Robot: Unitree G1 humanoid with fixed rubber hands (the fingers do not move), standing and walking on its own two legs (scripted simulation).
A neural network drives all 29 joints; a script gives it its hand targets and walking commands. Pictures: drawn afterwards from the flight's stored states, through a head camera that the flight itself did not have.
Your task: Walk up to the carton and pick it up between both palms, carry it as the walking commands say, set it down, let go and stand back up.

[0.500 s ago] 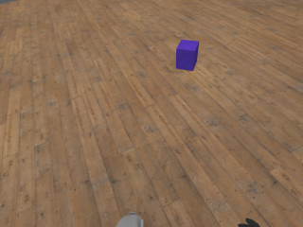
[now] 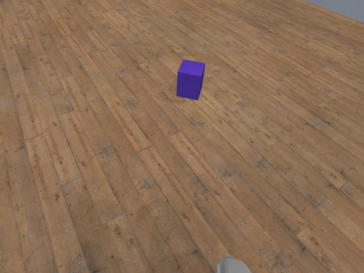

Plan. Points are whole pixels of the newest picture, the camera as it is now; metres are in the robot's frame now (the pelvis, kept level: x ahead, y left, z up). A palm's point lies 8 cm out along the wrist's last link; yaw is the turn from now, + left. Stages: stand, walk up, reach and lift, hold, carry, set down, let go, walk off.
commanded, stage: walk up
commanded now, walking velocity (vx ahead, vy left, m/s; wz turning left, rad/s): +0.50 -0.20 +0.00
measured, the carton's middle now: (190, 80) +1.72 -0.15 -0.66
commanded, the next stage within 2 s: none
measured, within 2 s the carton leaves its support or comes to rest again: neither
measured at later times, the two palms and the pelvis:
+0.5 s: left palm out of the picture +0.16 +0.16 -0.11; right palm (292, 205) +0.33 -0.33 -0.14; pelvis +0.23 -0.09 +0.00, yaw +0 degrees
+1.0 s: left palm (117, 150) +0.54 +0.22 -0.15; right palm (273, 175) +0.42 -0.28 -0.11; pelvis +0.47 -0.03 +0.00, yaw +0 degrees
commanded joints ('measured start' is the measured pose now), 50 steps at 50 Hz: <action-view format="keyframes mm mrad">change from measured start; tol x32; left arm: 1 -81 0 -6 -67 -9 -8 -15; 11 383 302 69 48 19 -81 52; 50 53 -5 3 -27 1 -1 6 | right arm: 1 11 -165 -33 -47 -6 -9 -7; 31 -502 -28 2 -203 11 58 64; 38 105 -356 -88 -35 -16 17 -5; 50 -21 -132 -24 -41 8 -16 -4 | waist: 1 2 212 86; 7 22 277 37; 11 193 -389 -284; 29 123 -111 107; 38 -96 354 -321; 50 31 205 26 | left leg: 1 -80 222 -131 -203 49 95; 7 -83 184 -32 -114 55 97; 13 -662 44 -166 956 -158 45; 35 -136 -46 45 176 59 21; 38 346 463 -788 -137 -86 156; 50 -83 216 -161 -159 178 86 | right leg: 1 14 -6 -15 -170 28 6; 9 594 35 -96 -425 -138 -44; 11 808 -386 574 -701 -478 -170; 17 448 -194 138 -669 67 -111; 33 497 -146 -41 -694 20 -127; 36 361 -66 -75 -214 154 -99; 39 -70 42 121 423 -408 -72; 50 -58 -31 18 93 15 7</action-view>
